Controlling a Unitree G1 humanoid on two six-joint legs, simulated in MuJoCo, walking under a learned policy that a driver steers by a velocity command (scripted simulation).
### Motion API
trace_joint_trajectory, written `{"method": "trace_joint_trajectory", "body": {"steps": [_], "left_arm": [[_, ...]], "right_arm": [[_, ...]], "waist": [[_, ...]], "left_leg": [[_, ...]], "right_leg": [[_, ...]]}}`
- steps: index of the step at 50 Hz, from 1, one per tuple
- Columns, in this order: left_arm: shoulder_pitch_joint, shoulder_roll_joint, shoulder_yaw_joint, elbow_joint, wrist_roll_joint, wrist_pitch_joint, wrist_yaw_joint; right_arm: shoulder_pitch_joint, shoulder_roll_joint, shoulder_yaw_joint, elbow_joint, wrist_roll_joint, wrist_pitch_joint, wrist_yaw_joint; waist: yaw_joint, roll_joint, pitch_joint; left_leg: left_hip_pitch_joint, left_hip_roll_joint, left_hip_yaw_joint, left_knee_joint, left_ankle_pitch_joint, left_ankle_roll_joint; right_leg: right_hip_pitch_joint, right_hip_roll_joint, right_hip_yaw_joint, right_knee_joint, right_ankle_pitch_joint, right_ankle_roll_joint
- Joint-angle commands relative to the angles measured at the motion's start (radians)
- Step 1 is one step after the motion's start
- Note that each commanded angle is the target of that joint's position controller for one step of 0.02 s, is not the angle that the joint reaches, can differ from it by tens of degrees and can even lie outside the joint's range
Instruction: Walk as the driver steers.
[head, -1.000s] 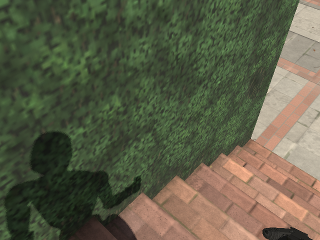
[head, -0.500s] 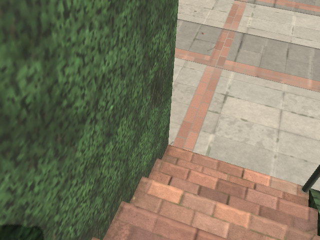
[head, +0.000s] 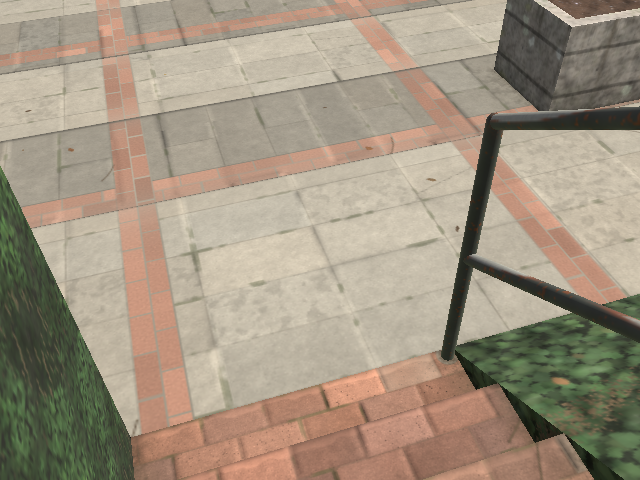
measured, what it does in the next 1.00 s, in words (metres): goes down, turning right: right foot 0.18 m lower, then left foot 0.18 m lower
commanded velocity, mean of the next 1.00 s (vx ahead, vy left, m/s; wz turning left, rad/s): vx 1.00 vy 0.00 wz -0.42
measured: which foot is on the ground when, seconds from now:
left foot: down 0.00-0.16, up 0.18-0.50, down 0.52-0.96, up 0.98-1.00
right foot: up 0.00-0.16, down 0.18-0.52, up 0.54-0.96, down 0.98-1.00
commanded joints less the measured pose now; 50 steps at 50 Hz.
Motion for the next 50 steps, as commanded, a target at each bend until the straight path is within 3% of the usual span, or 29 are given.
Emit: {"method": "trace_joint_trajectory", "body": {"steps": [1,6,8,9,10,11,12,13,14,16,17,19,21,24,26,27,28,29,30,32,34,36,39,42,44,46,48,49,50], "left_arm": [[-0.071,-0.061,-0.027,-0.106,0.026,-0.003,-0.066],[-0.067,0.016,-0.010,-0.130,0.001,0.022,-0.094],[0.587,0.165,0.065,0.078,0.006,0.024,-0.071],[0.743,0.147,0.061,0.134,0.016,0.016,-0.040],[0.567,0.084,0.026,0.156,0.037,0.004,-0.031],[0.415,0.033,-0.006,0.068,0.068,-0.038,-0.049],[0.278,0.034,0.014,0.021,0.050,-0.053,-0.071],[0.123,0.032,0.012,-0.008,0.029,-0.062,-0.063],[-0.101,0.108,0.022,-0.065,0.061,-0.057,-0.034],[-0.054,0.077,0.021,-0.061,0.109,-0.074,0.011],[-0.018,0.042,0.015,-0.056,0.086,-0.072,0.012],[0.052,0.007,0.001,-0.015,-0.001,-0.061,0.040],[0.092,0.019,-0.002,0.023,-0.007,-0.025,0.040],[0.012,0.021,-0.017,-0.009,0.006,-0.013,0.020],[-0.091,-0.022,-0.013,-0.026,-0.013,-0.037,-0.005],[-0.028,-0.109,-0.038,-0.080,0.017,-0.054,-0.011],[0.095,-0.103,-0.050,-0.129,-0.012,-0.075,0.003],[0.034,-0.097,-0.055,-0.179,-0.043,-0.081,0.018],[-0.171,-0.075,-0.053,-0.192,-0.028,-0.054,0.026],[-0.131,-0.086,-0.066,-0.166,-0.026,-0.028,0.023],[-0.120,0.040,-0.024,-0.178,0.005,-0.021,0.001],[-0.253,-0.014,-0.038,-0.227,0.053,-0.039,-0.028],[-0.352,0.031,-0.034,-0.212,0.012,-0.047,-0.069],[-0.564,-0.037,-0.060,-0.251,-0.017,-0.071,-0.112],[-0.536,-0.055,-0.060,-0.238,0.009,-0.079,-0.147],[-0.441,0.016,-0.028,-0.219,0.023,-0.096,-0.121],[0.247,0.110,0.028,-0.007,0.041,-0.095,-0.101],[0.543,0.186,0.054,0.119,0.072,-0.091,-0.091],[0.420,0.119,0.010,0.095,0.099,-0.109,-0.083]], "right_arm": [[-0.167,-0.042,0.023,-0.139,0.013,-0.043,-0.046],[-0.269,-0.109,0.007,-0.191,0.025,-0.036,-0.060],[-0.478,-0.182,-0.004,-0.264,0.008,-0.040,-0.012],[-0.613,-0.193,-0.017,-0.300,0.017,-0.044,-0.027],[-0.554,-0.021,0.011,-0.356,-0.010,-0.058,-0.041],[-0.293,0.040,0.034,-0.414,-0.011,-0.071,-0.012],[-0.153,-0.018,0.019,-0.343,-0.015,-0.066,0.006],[-0.166,-0.026,0.004,-0.343,-0.016,-0.055,0.010],[-0.274,0.008,0.004,-0.431,0.009,-0.031,-0.007],[-0.269,-0.017,0.013,-0.331,0.023,-0.004,0.000],[-0.212,-0.020,0.006,-0.289,0.009,0.004,0.021],[-0.369,-0.014,0.020,-0.341,-0.018,0.005,0.056],[-0.506,0.023,0.023,-0.426,-0.003,0.037,0.073],[-0.294,-0.045,-0.012,-0.370,-0.006,0.043,0.098],[0.142,-0.017,-0.006,-0.221,-0.053,0.031,0.112],[0.160,-0.016,0.024,-0.202,-0.042,0.023,0.130],[0.091,-0.096,0.006,-0.243,-0.010,0.012,0.130],[0.026,-0.141,-0.012,-0.252,0.001,0.006,0.111],[-0.052,-0.030,0.018,-0.247,-0.003,0.009,0.093],[-0.219,0.013,0.062,-0.225,-0.012,-0.026,0.083],[-0.414,-0.032,0.067,-0.270,0.002,-0.017,0.045],[-0.257,-0.076,0.052,-0.228,0.034,-0.026,0.040],[-0.006,-0.017,0.058,-0.170,0.024,-0.001,0.003],[0.074,0.093,0.081,-0.125,0.005,0.034,0.005],[0.035,0.056,0.069,-0.126,0.009,0.048,0.027],[0.026,-0.004,0.044,-0.131,0.021,0.046,0.045],[-0.228,-0.070,0.019,-0.153,0.009,0.036,0.072],[-0.408,-0.060,0.011,-0.198,0.018,0.000,0.073],[-0.119,0.002,0.016,-0.220,0.044,-0.030,0.063]], "waist": [[0.076,0.027,0.210],[0.102,0.139,0.190],[0.461,-0.057,-0.010],[0.565,-0.231,0.043],[0.359,-0.364,0.211],[0.105,-0.303,0.009],[0.045,0.073,-0.107],[-0.053,0.233,0.016],[-0.169,0.108,0.064],[-0.134,0.288,0.073],[-0.147,0.290,0.067],[-0.070,0.114,0.052],[0.006,-0.027,0.027],[-0.092,-0.052,0.021],[-0.274,0.171,-0.021],[-0.186,0.474,-0.018],[-0.087,0.628,-0.113],[-0.061,0.482,-0.075],[-0.065,-0.014,0.096],[0.086,-0.083,0.254],[0.194,-0.013,0.261],[0.078,0.003,0.150],[-0.055,-0.012,0.194],[-0.144,0.048,0.262],[-0.147,0.086,0.226],[-0.074,0.027,0.174],[0.323,0.152,-0.010],[0.499,-0.034,-0.017],[0.253,-0.293,-0.141]], "left_leg": [[-0.217,0.275,-0.337,-0.201,0.685,-0.058],[-0.440,0.229,-0.058,0.038,0.769,-0.080],[-0.733,0.158,0.095,0.913,1.107,-0.168],[-0.805,0.042,0.090,1.299,0.564,-0.173],[-0.905,0.026,0.001,1.355,0.041,-0.124],[-0.985,0.088,-0.267,1.162,0.059,-0.121],[-0.898,0.159,-0.288,0.906,0.160,-0.062],[-0.764,0.141,-0.243,0.593,0.381,-0.013],[-0.584,0.194,-0.270,0.312,0.394,-0.053],[-0.221,0.162,-0.218,0.369,0.753,-0.098],[-0.251,0.143,-0.191,0.251,0.808,-0.083],[-0.186,0.189,-0.271,-0.236,1.121,-0.023],[-0.034,0.140,-0.162,-0.484,0.986,0.000],[0.136,0.163,-0.071,-0.591,0.877,0.050],[0.490,0.270,-0.179,-0.435,1.003,0.190],[0.655,0.263,-0.220,-0.115,1.324,0.162],[0.715,0.343,-0.541,-0.272,1.176,0.258],[0.687,0.453,-0.828,-0.491,0.726,0.340],[0.496,0.466,-0.809,-0.604,0.401,0.286],[0.016,0.458,-0.752,-0.501,0.750,0.222],[-0.391,0.226,-0.407,-0.600,0.649,0.149],[-0.380,0.200,-0.365,-0.599,0.890,0.170],[0.306,0.190,-0.341,-0.336,0.650,0.120],[0.201,0.137,-0.292,-0.368,0.605,0.102],[0.113,0.132,-0.277,-0.339,0.700,0.114],[0.119,0.112,-0.303,-0.214,0.994,0.119],[-0.186,0.133,-0.316,0.447,1.240,0.059],[-0.401,-0.093,-0.284,1.036,0.472,-0.002],[-0.647,-0.038,-0.439,0.945,0.099,0.028]], "right_leg": [[-0.065,-0.024,0.040,-0.261,0.476,-0.039],[0.545,0.058,-0.222,-0.487,0.608,0.027],[1.257,0.088,-0.287,-0.532,0.488,-0.153],[1.280,0.010,-0.136,-0.884,0.423,-0.221],[1.128,0.019,0.012,-0.942,0.534,-0.210],[1.222,-0.073,0.368,-0.752,0.513,-0.332],[1.110,-0.122,0.413,-0.746,0.294,-0.334],[0.788,-0.063,0.302,-0.815,0.262,-0.253],[0.361,-0.209,0.548,-0.981,-0.101,-0.298],[0.020,-0.206,0.628,-0.804,0.034,-0.327],[0.062,-0.125,0.501,-0.716,0.010,-0.289],[0.178,0.016,0.285,-0.609,-0.274,-0.184],[0.257,0.101,0.165,-0.518,-0.267,-0.134],[0.332,0.087,0.196,-0.213,0.024,-0.109],[-0.005,0.247,0.111,0.679,-0.248,-0.038],[-0.358,0.299,0.115,1.011,-0.824,-0.022],[-0.481,0.243,0.127,1.007,-0.795,-0.007],[-0.614,0.188,0.113,0.875,-0.665,0.017],[-0.669,0.100,0.094,0.749,-0.452,-0.012],[-0.443,-0.005,0.179,0.503,-0.259,-0.022],[0.003,-0.088,0.038,-0.169,0.041,0.022],[0.300,-0.058,-0.088,-0.301,0.279,0.070],[-0.256,-0.088,-0.036,-0.620,0.470,0.013],[-0.001,-0.044,-0.131,-0.912,0.569,0.037],[0.245,-0.004,-0.157,-0.951,0.531,0.021],[0.446,0.051,-0.182,-0.945,0.442,0.003],[1.117,-0.079,-0.042,-0.859,0.542,-0.046],[1.333,-0.164,-0.007,-0.900,0.566,-0.110],[1.517,-0.267,0.061,-0.591,0.840,-0.089]]}}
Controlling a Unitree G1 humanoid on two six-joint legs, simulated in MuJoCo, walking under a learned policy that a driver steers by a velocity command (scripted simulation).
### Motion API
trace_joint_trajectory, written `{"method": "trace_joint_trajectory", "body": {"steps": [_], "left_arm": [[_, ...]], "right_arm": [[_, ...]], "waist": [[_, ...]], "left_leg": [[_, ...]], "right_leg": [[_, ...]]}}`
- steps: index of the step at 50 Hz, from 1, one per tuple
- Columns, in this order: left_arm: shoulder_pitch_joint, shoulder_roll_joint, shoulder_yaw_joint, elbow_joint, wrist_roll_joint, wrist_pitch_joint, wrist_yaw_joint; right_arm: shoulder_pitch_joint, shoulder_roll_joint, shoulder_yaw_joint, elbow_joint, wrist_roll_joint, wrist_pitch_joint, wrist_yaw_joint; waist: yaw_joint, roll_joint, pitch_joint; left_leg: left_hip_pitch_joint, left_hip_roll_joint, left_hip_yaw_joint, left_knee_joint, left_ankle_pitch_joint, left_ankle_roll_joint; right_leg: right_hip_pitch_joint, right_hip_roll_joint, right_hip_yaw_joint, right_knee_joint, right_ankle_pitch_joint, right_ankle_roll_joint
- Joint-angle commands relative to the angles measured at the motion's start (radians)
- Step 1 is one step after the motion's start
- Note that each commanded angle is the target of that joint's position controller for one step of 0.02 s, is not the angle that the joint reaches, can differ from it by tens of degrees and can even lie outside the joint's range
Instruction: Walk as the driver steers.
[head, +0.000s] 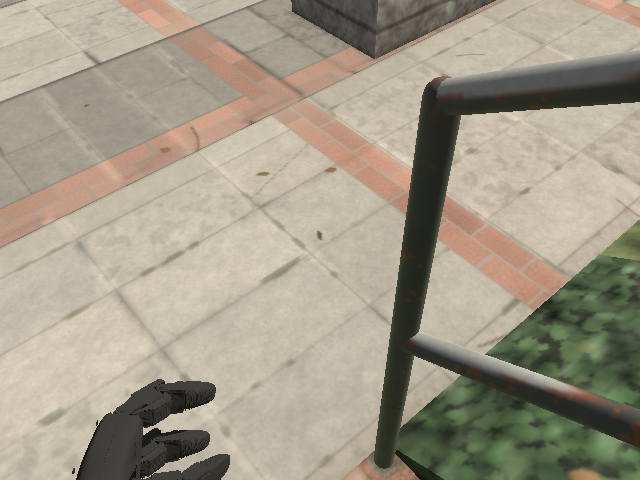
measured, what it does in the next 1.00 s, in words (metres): goes down, turning left: left foot 0.18 m lower, then right foot 0.18 m lower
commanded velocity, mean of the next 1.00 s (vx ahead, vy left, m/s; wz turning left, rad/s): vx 0.37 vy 0.00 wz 0.84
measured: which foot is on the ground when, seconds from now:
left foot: up 0.00-0.34, down 0.36-0.70, up 0.72-1.00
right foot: down 0.00-0.34, up 0.36-0.70, down 0.72-1.00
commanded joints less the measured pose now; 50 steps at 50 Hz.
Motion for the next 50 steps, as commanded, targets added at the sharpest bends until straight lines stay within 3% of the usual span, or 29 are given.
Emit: {"method": "trace_joint_trajectory", "body": {"steps": [1,2,3,5,7,10,13,16,17,18,19,20,21,22,23,24,26,28,30,32,34,36,37,38,40,41,43,46,50], "left_arm": [[0.552,0.149,0.063,0.128,0.034,0.016,0.039],[0.499,0.194,0.097,0.169,0.035,0.006,0.039],[0.401,0.134,0.090,0.214,0.016,-0.012,0.040],[0.280,0.054,0.042,0.222,0.007,-0.042,0.042],[0.267,0.137,0.058,0.237,0.025,-0.031,0.049],[0.108,0.029,0.024,0.202,-0.029,-0.013,0.146],[0.095,0.173,0.045,0.175,-0.030,0.007,0.185],[0.128,0.218,0.073,0.128,-0.056,0.035,0.148],[-0.036,0.262,0.095,0.105,-0.092,0.023,0.142],[-0.114,0.140,0.078,0.083,-0.083,0.012,0.137],[0.087,0.064,0.065,0.002,-0.004,0.019,0.150],[0.167,0.017,0.022,-0.132,-0.031,0.006,0.142],[0.143,0.112,0.037,-0.076,-0.062,0.014,0.147],[0.115,0.175,0.062,-0.045,-0.052,0.015,0.142],[0.102,0.142,0.055,-0.040,0.009,0.020,0.149],[0.103,0.121,0.048,-0.096,0.050,0.004,0.139],[0.128,0.147,0.064,-0.037,0.054,0.002,0.106],[0.050,0.161,0.073,-0.033,0.047,0.006,0.075],[-0.141,0.015,0.039,-0.111,0.022,0.039,0.079],[-0.015,0.031,0.060,-0.136,-0.036,0.065,0.102],[0.229,0.048,0.069,-0.049,-0.029,0.069,0.113],[0.467,0.045,0.065,0.020,0.022,0.062,0.091],[0.452,0.088,0.058,0.056,0.026,0.042,0.086],[0.429,0.136,0.072,0.080,0.016,0.040,0.076],[0.288,0.226,0.112,0.067,0.021,0.063,0.121],[0.273,0.153,0.081,0.054,0.033,0.091,0.146],[0.160,0.142,0.040,0.045,0.037,0.127,0.165],[0.225,0.094,-0.023,0.076,0.025,0.139,0.204],[0.358,0.205,0.036,0.110,0.020,0.154,0.189]], "right_arm": [[0.023,-0.144,-0.030,-0.140,0.051,-0.080,0.000],[-0.037,-0.123,-0.032,-0.178,0.049,-0.073,-0.015],[-0.138,-0.079,-0.037,-0.195,0.037,-0.056,-0.042],[-0.081,-0.026,-0.035,-0.175,0.007,0.010,-0.047],[-0.172,-0.047,-0.031,-0.256,0.010,0.045,-0.036],[-0.299,-0.105,-0.047,-0.281,-0.027,0.009,0.027],[-0.197,-0.121,-0.050,-0.259,-0.021,0.017,0.085],[-0.055,-0.269,-0.098,-0.209,-0.027,0.086,0.044],[0.276,-0.285,-0.106,-0.125,-0.080,0.103,0.028],[0.322,-0.279,-0.097,-0.075,-0.059,0.096,0.021],[0.133,-0.258,-0.047,-0.124,-0.054,0.062,0.026],[-0.055,-0.329,-0.063,-0.232,-0.083,0.039,0.015],[-0.174,-0.350,-0.080,-0.329,-0.082,0.025,0.028],[-0.155,-0.294,-0.060,-0.343,-0.033,0.005,0.021],[-0.193,-0.252,-0.040,-0.350,0.013,0.005,-0.009],[-0.325,-0.360,-0.076,-0.413,0.006,0.015,-0.049],[-0.430,-0.277,-0.058,-0.422,-0.040,0.047,-0.100],[-0.331,-0.232,-0.065,-0.393,0.035,0.052,-0.114],[-0.195,-0.150,-0.049,-0.307,0.066,0.058,-0.114],[-0.287,-0.155,-0.034,-0.322,0.051,0.056,-0.096],[-0.368,-0.131,-0.024,-0.383,0.077,0.076,-0.065],[-0.352,-0.080,-0.001,-0.390,-0.010,0.083,-0.048],[-0.177,-0.067,0.006,-0.452,0.013,0.072,-0.031],[-0.117,-0.112,0.003,-0.451,0.007,0.059,-0.025],[-0.362,-0.118,-0.003,-0.553,0.030,0.079,-0.049],[-0.434,-0.147,-0.014,-0.544,0.010,0.113,-0.058],[-0.464,-0.102,-0.011,-0.582,-0.006,0.150,-0.035],[-0.557,-0.066,0.011,-0.629,-0.021,0.111,-0.038],[-0.639,-0.087,0.010,-0.662,-0.005,0.097,-0.025]], "waist": [[0.240,-0.337,-0.272],[0.203,-0.164,-0.240],[0.136,0.079,-0.081],[0.057,0.090,0.023],[0.048,0.058,0.034],[0.023,-0.064,0.091],[-0.047,-0.068,-0.086],[-0.077,0.011,-0.122],[-0.305,0.042,-0.052],[-0.342,0.334,0.163],[-0.061,0.416,0.223],[0.095,0.525,0.058],[0.096,0.183,0.056],[0.113,-0.022,0.052],[0.170,-0.125,0.035],[0.236,-0.005,-0.022],[0.239,0.013,-0.236],[0.146,0.011,-0.229],[0.051,-0.046,-0.058],[0.119,0.126,0.004],[0.180,0.142,-0.002],[0.266,-0.029,-0.180],[0.152,-0.248,-0.317],[0.122,-0.250,-0.361],[0.098,-0.217,-0.276],[0.108,-0.001,-0.167],[0.052,0.071,-0.095],[0.062,0.047,-0.002],[0.133,-0.090,-0.049]], "left_leg": [[-0.894,0.087,-0.305,0.237,0.077,-0.022],[-0.910,0.112,-0.243,0.135,0.184,-0.034],[-0.875,0.164,-0.181,-0.006,0.368,-0.027],[-0.787,0.218,-0.128,-0.037,0.436,-0.056],[-0.740,0.297,-0.111,-0.236,0.429,-0.073],[-0.487,0.230,-0.022,-0.786,1.212,-0.061],[-0.081,0.108,0.103,-0.725,1.509,-0.083],[0.075,0.017,0.238,-0.762,1.386,-0.037],[0.245,0.123,0.150,-0.980,1.301,0.093],[0.173,0.199,0.013,-1.195,1.335,0.194],[0.119,0.142,-0.063,-0.996,1.775,0.106],[0.167,0.258,-0.565,-1.112,1.550,0.249],[0.089,0.361,-0.712,-1.118,1.245,0.290],[-0.007,0.295,-0.592,-0.979,1.189,0.211],[-0.212,0.192,-0.467,-0.965,1.287,0.115],[-0.386,0.197,-0.599,-0.994,1.242,0.172],[-0.575,0.129,-0.541,-0.837,1.216,0.152],[-0.366,0.005,-0.457,-0.671,0.736,0.097],[-0.604,-0.098,-0.406,-0.675,0.281,0.041],[-0.634,-0.087,-0.461,-0.593,0.118,0.059],[-0.646,-0.145,-0.270,-0.237,0.006,-0.020],[-1.006,-0.165,-0.122,0.273,-0.230,-0.049],[-1.185,-0.120,-0.175,0.579,-0.324,-0.063],[-1.305,-0.035,-0.155,0.755,-0.261,-0.110],[-1.389,0.110,-0.130,0.721,0.003,-0.150],[-1.331,0.101,-0.105,0.672,0.129,-0.173],[-1.115,0.091,-0.035,0.692,0.315,-0.196],[-0.840,0.082,0.077,0.177,0.765,-0.217],[-0.877,0.156,0.033,-0.290,0.759,-0.212]], "right_leg": [[1.012,-0.315,0.304,0.261,0.733,-0.161],[0.817,-0.374,0.451,0.087,0.248,-0.226],[0.480,-0.355,0.495,-0.003,-0.071,-0.215],[0.130,-0.403,0.494,0.009,0.154,-0.232],[0.025,-0.372,0.344,-0.074,-0.044,-0.180],[-0.230,-0.154,-0.098,0.125,-0.165,0.035],[-0.217,-0.130,-0.221,0.365,-0.119,0.084],[-0.086,-0.131,-0.258,0.814,0.005,0.149],[-0.225,-0.111,-0.213,1.362,0.016,0.194],[-0.407,0.053,-0.202,1.860,-0.816,0.214],[-0.625,0.118,-0.102,1.870,-0.972,0.169],[-0.766,0.128,0.078,1.523,-0.823,0.141],[-0.783,0.064,0.137,1.384,-0.709,0.129],[-0.773,0.043,0.140,1.189,-0.607,0.079],[-0.611,0.049,0.099,0.968,-0.466,0.077],[-0.447,0.074,0.136,0.620,-0.303,0.094],[0.017,0.122,0.137,0.621,0.093,0.125],[-0.174,0.154,0.171,0.298,0.282,0.105],[0.144,0.199,0.129,-0.045,0.403,0.157],[0.281,0.100,0.222,-0.196,0.411,0.154],[0.505,-0.077,0.224,-0.564,0.832,0.118],[1.008,-0.216,0.194,-0.105,1.248,0.071],[1.165,-0.439,0.343,0.116,1.493,-0.114],[1.138,-0.502,0.365,0.142,1.445,-0.232],[0.810,-0.596,0.494,-0.154,0.347,-0.278],[0.607,-0.498,0.398,-0.206,0.261,-0.226],[0.243,-0.298,0.206,-0.177,0.177,-0.108],[-0.088,-0.134,-0.019,-0.171,-0.141,-0.055],[0.241,-0.229,0.032,-0.192,-0.106,-0.102]]}}
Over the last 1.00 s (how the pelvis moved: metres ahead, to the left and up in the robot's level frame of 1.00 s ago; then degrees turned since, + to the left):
0.81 -0.11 -0.46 -20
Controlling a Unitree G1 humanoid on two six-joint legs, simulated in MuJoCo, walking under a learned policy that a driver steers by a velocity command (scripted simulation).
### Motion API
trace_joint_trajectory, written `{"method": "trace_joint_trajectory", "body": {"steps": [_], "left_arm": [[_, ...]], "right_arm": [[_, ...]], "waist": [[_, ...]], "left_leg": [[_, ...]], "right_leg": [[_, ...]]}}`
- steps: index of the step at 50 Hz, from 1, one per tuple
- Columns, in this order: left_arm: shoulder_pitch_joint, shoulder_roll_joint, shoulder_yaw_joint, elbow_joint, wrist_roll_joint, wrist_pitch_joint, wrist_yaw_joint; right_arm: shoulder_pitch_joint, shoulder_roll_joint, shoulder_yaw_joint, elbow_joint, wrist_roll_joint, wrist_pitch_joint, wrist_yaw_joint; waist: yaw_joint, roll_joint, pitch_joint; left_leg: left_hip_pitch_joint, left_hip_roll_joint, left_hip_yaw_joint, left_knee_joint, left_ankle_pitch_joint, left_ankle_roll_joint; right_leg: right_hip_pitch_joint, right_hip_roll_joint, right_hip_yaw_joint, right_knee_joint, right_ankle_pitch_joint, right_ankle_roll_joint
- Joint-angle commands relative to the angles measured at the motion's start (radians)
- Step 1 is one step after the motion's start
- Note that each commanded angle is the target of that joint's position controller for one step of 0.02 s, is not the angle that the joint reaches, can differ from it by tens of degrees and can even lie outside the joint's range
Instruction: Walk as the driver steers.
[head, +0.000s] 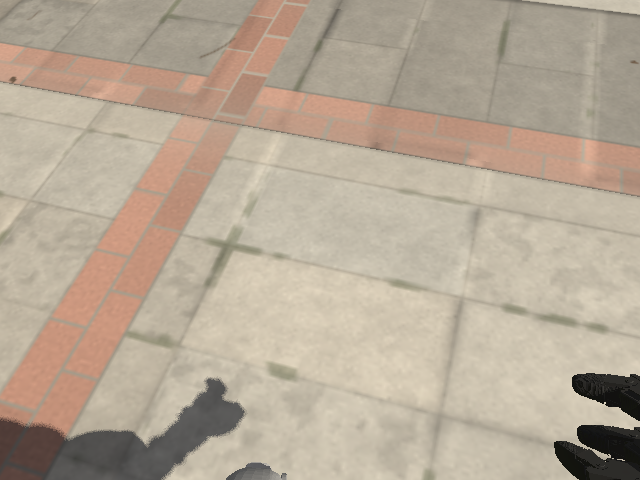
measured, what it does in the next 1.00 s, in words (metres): walks ahead: left foot, then right foot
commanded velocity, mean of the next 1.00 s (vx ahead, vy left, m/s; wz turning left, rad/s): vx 0.01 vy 0.00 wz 0.04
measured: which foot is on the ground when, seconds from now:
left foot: up 0.00-0.20, down 0.22-1.00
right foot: down 0.00-0.22, up 0.24-0.54, down 0.56-0.86, up 0.88-1.00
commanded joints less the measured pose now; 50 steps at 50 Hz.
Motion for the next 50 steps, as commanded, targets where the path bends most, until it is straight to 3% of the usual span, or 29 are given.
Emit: {"method": "trace_joint_trajectory", "body": {"steps": [1,3,5,8,10,11,12,13,14,16,17,19,21,23,25,28,30,31,33,35,38,40,42,43,44,45,46,48,50], "left_arm": [[0.010,0.155,0.053,-0.072,-0.002,-0.006,0.000],[0.024,0.182,0.077,-0.092,0.006,-0.001,-0.007],[-0.003,0.219,0.091,-0.103,0.002,0.014,-0.021],[0.001,0.239,0.107,-0.107,-0.010,0.016,-0.038],[-0.014,0.223,0.107,-0.112,-0.022,0.014,-0.043],[0.011,0.194,0.098,-0.110,-0.009,0.004,-0.051],[-0.024,0.118,0.068,-0.186,0.035,-0.017,-0.065],[-0.157,0.134,0.058,-0.251,0.008,-0.056,-0.084],[-0.214,0.165,0.069,-0.253,-0.027,-0.065,-0.093],[-0.147,0.140,0.066,-0.213,-0.019,-0.030,-0.069],[-0.120,0.156,0.074,-0.209,-0.017,-0.014,-0.063],[-0.091,0.125,0.073,-0.199,-0.017,-0.001,-0.079],[-0.125,0.051,0.046,-0.205,-0.010,-0.009,-0.087],[-0.116,0.002,0.027,-0.172,-0.007,-0.009,-0.099],[-0.101,0.033,0.039,-0.160,-0.019,-0.007,-0.106],[-0.173,0.119,0.063,-0.219,0.000,-0.008,-0.101],[-0.225,0.201,0.092,-0.250,-0.022,-0.014,-0.097],[-0.237,0.187,0.097,-0.267,-0.033,-0.019,-0.106],[-0.207,0.156,0.093,-0.270,-0.042,-0.019,-0.115],[-0.167,0.186,0.105,-0.278,-0.043,-0.014,-0.117],[-0.118,0.221,0.119,-0.269,-0.042,-0.007,-0.113],[-0.169,0.218,0.121,-0.275,-0.053,0.004,-0.077],[-0.299,0.222,0.122,-0.306,-0.071,0.032,-0.050],[-0.345,0.179,0.111,-0.328,-0.074,0.045,-0.052],[-0.288,0.117,0.096,-0.352,-0.062,0.039,-0.070],[-0.219,0.195,0.118,-0.324,-0.041,0.019,-0.084],[-0.185,0.224,0.130,-0.288,-0.038,0.017,-0.093],[-0.192,0.171,0.116,-0.268,-0.045,0.028,-0.094],[-0.234,0.126,0.094,-0.272,-0.060,0.027,-0.112]], "right_arm": [[-0.063,0.051,0.039,-0.089,0.015,-0.022,0.024],[-0.129,0.024,0.028,-0.091,0.027,-0.023,0.052],[-0.159,0.024,0.025,-0.105,0.046,-0.015,0.077],[-0.110,-0.013,0.002,-0.081,0.043,-0.016,0.091],[-0.005,-0.017,-0.014,-0.017,0.033,-0.024,0.084],[0.118,-0.088,-0.048,0.023,0.038,-0.027,0.070],[0.219,-0.243,-0.084,0.020,0.037,-0.031,0.060],[0.281,-0.283,-0.090,0.027,-0.035,-0.032,0.062],[0.264,-0.226,-0.069,0.047,-0.061,-0.039,0.060],[0.112,-0.084,-0.023,0.064,0.015,-0.035,0.041],[0.043,-0.062,-0.011,0.056,0.026,-0.030,0.038],[-0.010,-0.062,-0.005,0.067,0.004,-0.031,0.033],[0.025,-0.063,-0.006,0.094,0.000,-0.032,0.020],[0.108,-0.003,0.017,0.162,-0.007,-0.039,0.016],[0.156,-0.003,0.021,0.200,-0.018,-0.047,0.032],[0.184,-0.032,0.006,0.209,-0.024,-0.067,0.036],[0.262,-0.085,-0.025,0.187,-0.024,-0.070,0.022],[0.248,-0.100,-0.036,0.182,-0.021,-0.067,0.012],[0.241,-0.065,-0.042,0.163,-0.014,-0.047,0.008],[0.207,-0.026,-0.038,0.136,-0.013,-0.039,0.018],[0.169,0.005,-0.027,0.116,-0.002,-0.055,0.039],[0.140,-0.008,-0.027,0.119,0.003,-0.082,0.028],[0.237,-0.033,-0.035,0.168,0.002,-0.096,0.033],[0.305,-0.095,-0.059,0.200,-0.007,-0.088,0.032],[0.319,-0.214,-0.093,0.214,-0.033,-0.074,0.031],[0.273,-0.170,-0.076,0.167,-0.051,-0.080,0.030],[0.220,-0.123,-0.058,0.135,-0.042,-0.072,0.026],[0.149,-0.082,-0.041,0.123,-0.010,-0.064,0.008],[0.186,-0.119,-0.055,0.121,-0.011,-0.043,-0.015]], "waist": [[0.019,-0.141,-0.125],[0.064,-0.116,-0.082],[0.069,-0.167,-0.009],[0.049,-0.147,-0.062],[0.002,-0.081,-0.115],[-0.050,0.003,-0.191],[-0.060,0.274,-0.268],[-0.135,0.273,-0.451],[-0.136,0.110,-0.420],[-0.034,0.052,-0.292],[0.011,0.063,-0.243],[0.056,0.073,-0.215],[0.039,0.075,-0.204],[0.017,0.114,-0.227],[0.014,0.165,-0.189],[0.004,0.123,-0.076],[-0.067,-0.071,-0.073],[-0.051,-0.109,-0.069],[-0.053,-0.165,-0.141],[-0.031,-0.200,-0.203],[-0.006,-0.260,-0.236],[-0.010,-0.235,-0.238],[-0.078,-0.168,-0.252],[-0.099,-0.041,-0.214],[-0.039,0.299,-0.188],[-0.021,0.236,-0.205],[0.001,0.106,-0.198],[0.009,0.095,-0.123],[-0.029,0.120,-0.115]], "left_leg": [[0.088,0.045,-0.015,-0.324,0.041,0.018],[0.111,0.044,0.039,-0.457,-0.050,0.045],[0.145,0.037,0.088,-0.557,-0.267,0.090],[0.318,0.017,0.116,-0.687,-0.393,0.142],[0.575,-0.032,0.156,-0.927,-0.298,0.193],[0.875,-0.028,0.068,-0.993,-0.118,0.246],[1.226,0.245,-0.359,-0.940,0.474,0.387],[1.290,0.441,-0.647,-1.006,0.628,0.617],[1.245,0.428,-0.555,-1.004,0.686,0.603],[1.031,0.305,-0.340,-0.977,0.516,0.464],[0.880,0.261,-0.294,-1.011,0.426,0.428],[0.695,0.196,-0.228,-1.051,0.318,0.393],[0.645,0.146,-0.158,-1.052,0.242,0.354],[0.634,0.140,-0.107,-1.071,0.145,0.337],[0.600,0.158,-0.115,-1.101,-0.032,0.323],[0.596,0.118,-0.108,-1.070,-0.276,0.226],[0.636,0.032,-0.020,-0.974,-0.326,0.161],[0.654,0.010,0.036,-0.905,-0.299,0.145],[0.675,0.005,0.085,-0.797,-0.266,0.127],[0.606,-0.021,0.080,-0.712,-0.312,0.110],[0.449,-0.063,0.009,-0.677,-0.690,0.111],[0.441,-0.057,-0.042,-0.749,-0.581,0.124],[0.679,-0.043,-0.030,-0.987,-0.331,0.130],[0.831,0.070,-0.118,-1.099,-0.206,0.162],[0.922,0.326,-0.422,-1.156,0.107,0.306],[0.926,0.448,-0.457,-1.112,0.332,0.412],[0.929,0.424,-0.356,-1.086,0.362,0.411],[0.952,0.302,-0.162,-1.051,0.365,0.315],[0.963,0.258,-0.053,-1.059,0.381,0.284]], "right_leg": [[0.151,-0.250,0.184,-0.159,0.166,-0.146],[0.168,-0.300,0.193,-0.183,0.006,-0.132],[0.162,-0.299,0.194,-0.191,0.011,-0.151],[0.187,-0.331,0.133,-0.129,0.161,-0.109],[0.123,-0.283,0.010,0.064,0.295,-0.042],[-0.049,-0.224,-0.078,0.297,0.423,0.033],[-0.489,-0.095,-0.098,0.728,-0.312,0.127],[-0.661,0.030,0.147,0.940,-0.451,0.164],[-0.688,0.013,0.229,0.994,-0.396,0.171],[-0.616,-0.040,0.227,0.878,-0.266,0.175],[-0.510,-0.043,0.218,0.791,-0.201,0.175],[-0.319,-0.017,0.177,0.664,-0.100,0.169],[-0.203,-0.005,0.145,0.440,-0.042,0.151],[-0.054,-0.003,0.132,0.269,0.018,0.138],[0.052,0.012,0.118,0.180,0.054,0.123],[0.074,-0.001,0.154,0.051,0.207,0.081],[-0.003,-0.019,0.240,0.085,0.335,0.020],[-0.072,-0.024,0.278,0.070,0.329,-0.010],[-0.079,-0.048,0.376,0.062,0.372,-0.061],[-0.003,-0.089,0.518,0.034,0.421,-0.130],[0.162,-0.145,0.674,-0.045,0.434,-0.197],[0.177,-0.138,0.690,-0.037,0.468,-0.169],[0.020,-0.068,0.601,0.018,0.373,-0.094],[-0.179,0.012,0.505,0.144,0.170,-0.020],[-0.401,0.186,0.307,0.374,-0.250,0.057],[-0.444,0.127,0.312,0.622,-0.399,0.092],[-0.478,0.092,0.298,0.746,-0.331,0.113],[-0.573,0.045,0.263,0.778,-0.190,0.135],[-0.564,0.044,0.184,0.712,-0.100,0.157]]}}
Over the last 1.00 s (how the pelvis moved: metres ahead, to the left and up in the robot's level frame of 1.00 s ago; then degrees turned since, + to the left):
0.61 0.08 -0.36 49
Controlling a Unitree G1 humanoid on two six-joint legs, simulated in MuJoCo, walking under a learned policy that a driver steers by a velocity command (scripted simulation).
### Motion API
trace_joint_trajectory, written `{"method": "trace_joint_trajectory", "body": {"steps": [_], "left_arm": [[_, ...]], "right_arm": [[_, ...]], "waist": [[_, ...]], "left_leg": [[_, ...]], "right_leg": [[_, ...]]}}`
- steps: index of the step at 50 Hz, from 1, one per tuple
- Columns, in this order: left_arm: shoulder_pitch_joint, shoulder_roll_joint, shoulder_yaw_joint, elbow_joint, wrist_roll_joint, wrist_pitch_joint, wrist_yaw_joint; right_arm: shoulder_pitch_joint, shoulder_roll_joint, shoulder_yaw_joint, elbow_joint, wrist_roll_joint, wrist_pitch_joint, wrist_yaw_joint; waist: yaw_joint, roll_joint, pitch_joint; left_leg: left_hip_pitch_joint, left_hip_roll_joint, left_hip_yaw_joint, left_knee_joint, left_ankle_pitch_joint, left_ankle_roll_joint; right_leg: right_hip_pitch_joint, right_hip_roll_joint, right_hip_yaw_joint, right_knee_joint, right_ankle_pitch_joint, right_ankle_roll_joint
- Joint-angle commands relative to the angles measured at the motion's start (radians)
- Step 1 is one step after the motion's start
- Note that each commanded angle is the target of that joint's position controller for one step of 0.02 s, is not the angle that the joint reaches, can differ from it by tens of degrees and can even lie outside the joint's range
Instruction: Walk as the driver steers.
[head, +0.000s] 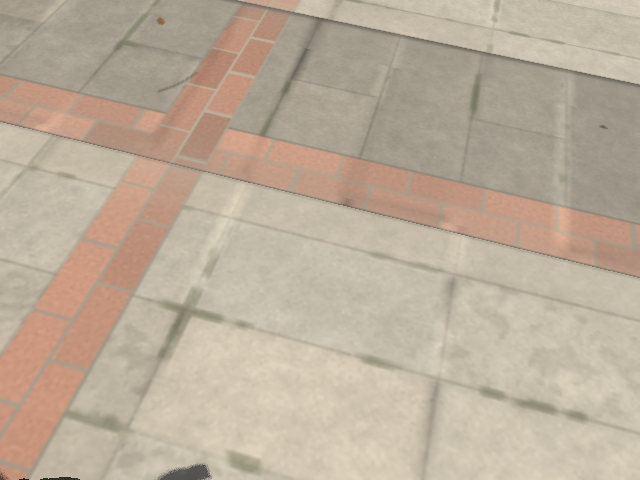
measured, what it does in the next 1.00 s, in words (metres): walks ahead, turning right: right foot, then left foot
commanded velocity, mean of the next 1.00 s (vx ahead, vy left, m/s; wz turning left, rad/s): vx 0.26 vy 0.00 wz -0.43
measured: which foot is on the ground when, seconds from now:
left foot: down 0.00-0.28, up 0.30-0.70, down 0.72-1.00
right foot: up 0.00-0.26, down 0.28-0.72, up 0.74-1.00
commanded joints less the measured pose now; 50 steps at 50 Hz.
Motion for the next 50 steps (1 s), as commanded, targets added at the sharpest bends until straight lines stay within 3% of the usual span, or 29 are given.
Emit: {"method": "trace_joint_trajectory", "body": {"steps": [1,4,7,11,12,13,14,15,16,17,18,19,20,21,23,27,29,31,33,35,36,37,38,39,42,44,45,46,50], "left_arm": [[-0.081,0.006,-0.014,-0.079,-0.012,-0.011,-0.018],[-0.159,-0.027,-0.031,-0.126,-0.010,-0.009,-0.026],[-0.152,-0.026,-0.027,-0.118,-0.005,-0.014,-0.047],[-0.102,0.008,0.003,-0.097,-0.007,-0.011,-0.052],[-0.050,0.021,0.015,-0.077,-0.006,-0.009,-0.049],[0.080,0.059,0.040,-0.033,0.001,-0.015,-0.042],[0.171,0.150,0.070,-0.018,-0.004,-0.027,-0.020],[0.126,0.303,0.082,-0.051,0.033,-0.046,-0.027],[0.158,0.243,0.066,-0.061,0.064,-0.057,-0.037],[0.094,0.187,0.043,-0.048,0.055,-0.065,-0.031],[0.020,0.110,0.017,-0.041,0.010,-0.061,-0.023],[-0.053,0.058,-0.003,-0.044,-0.019,-0.056,-0.015],[-0.084,0.054,-0.009,-0.047,-0.013,-0.056,-0.006],[-0.095,0.077,-0.004,-0.044,0.011,-0.054,-0.002],[-0.075,0.084,-0.003,-0.017,0.024,-0.054,0.014],[-0.043,0.073,-0.014,0.026,0.023,-0.043,0.029],[0.028,0.087,-0.009,0.051,0.009,-0.047,0.015],[0.043,0.104,-0.012,0.052,0.013,-0.068,-0.001],[0.059,0.098,-0.014,0.062,0.014,-0.087,-0.004],[0.027,0.071,-0.026,0.062,0.007,-0.097,0.002],[-0.026,0.019,-0.040,0.047,0.017,-0.105,0.004],[-0.040,-0.077,-0.064,0.016,0.015,-0.132,-0.005],[-0.080,-0.009,-0.049,-0.023,-0.012,-0.163,-0.009],[-0.093,0.027,-0.038,-0.016,-0.036,-0.180,-0.011],[-0.054,0.018,-0.036,0.032,0.015,-0.184,-0.016],[-0.084,-0.027,-0.043,0.025,0.026,-0.182,-0.022],[-0.108,-0.047,-0.048,0.018,0.035,-0.181,-0.023],[-0.151,-0.058,-0.050,-0.002,0.027,-0.179,-0.024],[-0.302,-0.082,-0.062,-0.050,0.014,-0.203,-0.053]], "right_arm": [[0.001,-0.163,-0.043,-0.079,0.001,0.014,-0.033],[0.035,-0.187,-0.051,-0.051,-0.002,0.025,-0.037],[0.001,-0.211,-0.056,-0.044,0.007,0.015,-0.034],[-0.030,-0.226,-0.059,-0.029,0.036,0.004,-0.011],[-0.041,-0.226,-0.060,-0.026,0.046,-0.001,-0.003],[-0.064,-0.214,-0.057,-0.030,0.055,-0.009,0.012],[-0.059,-0.187,-0.054,-0.058,0.022,-0.016,0.015],[-0.054,-0.095,-0.019,-0.145,-0.023,-0.043,0.017],[-0.111,-0.157,-0.023,-0.121,0.004,-0.060,0.024],[-0.158,-0.170,-0.022,-0.132,0.027,-0.058,0.019],[-0.124,-0.177,-0.027,-0.104,0.017,-0.042,0.006],[-0.087,-0.191,-0.035,-0.084,0.010,-0.020,-0.007],[-0.056,-0.188,-0.039,-0.069,0.006,-0.004,-0.007],[-0.031,-0.170,-0.032,-0.057,0.000,-0.005,0.002],[-0.036,-0.113,-0.013,-0.053,0.001,-0.013,0.005],[-0.095,-0.077,0.010,-0.070,0.003,-0.011,0.008],[-0.087,-0.098,0.006,-0.072,0.021,-0.016,0.025],[-0.114,-0.122,-0.003,-0.092,0.035,-0.034,0.040],[-0.088,-0.114,-0.001,-0.091,0.042,-0.065,0.042],[0.063,-0.090,-0.001,-0.027,0.046,-0.094,0.041],[0.211,-0.115,-0.012,0.022,0.039,-0.107,0.035],[0.329,-0.202,-0.030,0.045,0.019,-0.120,0.034],[0.342,-0.225,-0.037,0.042,0.006,-0.138,0.054],[0.287,-0.195,-0.030,0.041,0.010,-0.146,0.056],[0.221,-0.124,-0.005,0.034,0.024,-0.143,0.055],[0.285,-0.077,0.013,0.066,0.034,-0.135,0.057],[0.318,-0.069,0.019,0.081,0.034,-0.133,0.051],[0.338,-0.057,0.026,0.093,0.022,-0.128,0.043],[0.369,-0.076,0.034,0.121,0.028,-0.117,0.017]], "waist": [[-0.032,0.173,-0.017],[-0.056,0.206,-0.006],[-0.043,0.219,-0.015],[-0.006,0.228,-0.037],[0.025,0.216,-0.062],[0.104,0.169,-0.113],[0.140,-0.027,-0.134],[0.040,-0.263,-0.285],[0.130,-0.109,-0.398],[0.098,-0.068,-0.297],[0.047,0.001,-0.199],[-0.004,0.011,-0.116],[-0.030,-0.005,-0.093],[-0.038,-0.010,-0.107],[-0.034,-0.024,-0.104],[0.000,-0.077,-0.100],[0.037,-0.124,-0.096],[0.053,-0.172,-0.022],[0.034,-0.144,0.019],[-0.048,-0.090,0.021],[-0.112,-0.005,0.027],[-0.122,0.247,0.000],[-0.116,0.273,0.074],[-0.089,0.200,0.168],[-0.043,0.155,0.139],[-0.059,0.172,0.114],[-0.070,0.178,0.120],[-0.072,0.160,0.128],[-0.105,0.170,0.164]], "left_leg": [[0.250,0.244,-0.127,-0.119,0.734,0.121],[0.267,0.275,-0.074,-0.119,0.701,0.129],[0.212,0.308,0.009,-0.102,0.700,0.121],[0.171,0.306,0.103,-0.019,0.778,0.068],[0.165,0.294,0.135,0.067,0.843,0.047],[0.080,0.258,0.183,0.259,0.861,0.004],[-0.247,0.164,0.189,0.576,0.374,-0.078],[-0.572,-0.034,0.035,0.904,-0.362,-0.130],[-0.575,-0.019,-0.175,0.979,-0.314,-0.121],[-0.595,0.008,-0.185,0.947,-0.239,-0.100],[-0.563,0.048,-0.181,0.841,-0.164,-0.090],[-0.494,0.068,-0.166,0.748,-0.087,-0.096],[-0.397,0.059,-0.141,0.702,-0.030,-0.102],[-0.335,0.040,-0.122,0.662,0.013,-0.105],[-0.274,0.025,-0.103,0.535,0.057,-0.109],[-0.189,0.018,-0.102,0.342,0.103,-0.104],[-0.186,0.001,-0.066,0.290,0.069,-0.083],[-0.199,-0.004,-0.055,0.221,0.003,-0.047],[-0.163,-0.002,-0.041,0.145,-0.057,-0.001],[0.048,-0.012,-0.012,-0.028,-0.004,0.047],[0.214,0.051,-0.128,-0.096,-0.054,0.080],[0.383,0.268,-0.527,-0.255,-0.327,0.170],[0.369,0.392,-0.881,-0.395,-0.584,0.287],[0.353,0.399,-0.845,-0.406,-0.546,0.282],[0.317,0.253,-0.504,-0.371,-0.182,0.169],[0.274,0.191,-0.420,-0.377,0.004,0.159],[0.254,0.180,-0.392,-0.388,0.078,0.169],[0.233,0.173,-0.373,-0.402,0.136,0.174],[0.148,0.138,-0.307,-0.436,0.276,0.178]], "right_leg": [[-0.220,-0.061,-0.055,-0.006,0.093,0.037],[-0.192,-0.082,-0.100,-0.151,0.078,0.028],[-0.085,-0.102,-0.131,-0.259,0.132,-0.017],[0.137,-0.055,-0.204,-0.442,0.104,-0.084],[0.228,-0.023,-0.226,-0.523,0.125,-0.110],[0.441,0.015,-0.214,-0.652,0.213,-0.162],[0.730,-0.075,0.015,-0.695,0.766,-0.255],[0.912,-0.378,0.560,-0.714,1.049,-0.505],[0.894,-0.444,0.569,-0.799,0.923,-0.548],[0.808,-0.414,0.462,-0.801,0.847,-0.502],[0.677,-0.347,0.350,-0.800,0.762,-0.427],[0.543,-0.294,0.270,-0.811,0.701,-0.371],[0.437,-0.258,0.217,-0.824,0.714,-0.349],[0.390,-0.237,0.183,-0.829,0.717,-0.335],[0.351,-0.221,0.136,-0.828,0.738,-0.328],[0.342,-0.209,0.132,-0.825,0.591,-0.316],[0.339,-0.206,0.197,-0.898,0.008,-0.307],[0.303,-0.247,0.305,-0.947,-0.257,-0.303],[0.289,-0.266,0.344,-0.932,-0.318,-0.298],[0.187,-0.213,0.290,-0.848,-0.331,-0.263],[0.039,-0.151,0.224,-0.654,-0.265,-0.220],[-0.189,-0.008,0.014,-0.242,-0.116,-0.142],[-0.411,0.001,0.078,-0.094,-0.107,-0.165],[-0.497,-0.048,0.120,-0.039,0.001,-0.183],[-0.419,-0.121,0.056,-0.102,0.230,-0.171],[-0.350,-0.121,-0.013,-0.141,0.326,-0.135],[-0.343,-0.116,-0.030,-0.164,0.361,-0.113],[-0.326,-0.108,-0.044,-0.204,0.392,-0.091],[-0.160,-0.047,-0.095,-0.475,0.521,-0.050]]}}
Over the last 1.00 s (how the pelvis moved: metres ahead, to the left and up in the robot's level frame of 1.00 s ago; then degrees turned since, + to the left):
0.18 0.03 -0.01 -1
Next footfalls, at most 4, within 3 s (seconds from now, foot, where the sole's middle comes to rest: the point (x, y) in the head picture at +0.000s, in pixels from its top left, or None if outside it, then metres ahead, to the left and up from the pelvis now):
0.28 right None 0.09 -0.17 -0.77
0.72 left None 0.19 0.05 -0.77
1.18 right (479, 473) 0.50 -0.35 -0.77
1.62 left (348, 295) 0.92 -0.08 -0.77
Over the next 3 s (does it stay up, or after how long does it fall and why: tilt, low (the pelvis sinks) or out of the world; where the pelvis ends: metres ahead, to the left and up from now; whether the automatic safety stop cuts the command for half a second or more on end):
stays up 1.63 0.05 0.00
